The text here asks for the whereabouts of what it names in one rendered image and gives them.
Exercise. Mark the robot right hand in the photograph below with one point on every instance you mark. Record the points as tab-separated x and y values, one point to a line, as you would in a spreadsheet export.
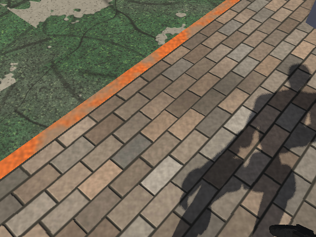
282	230

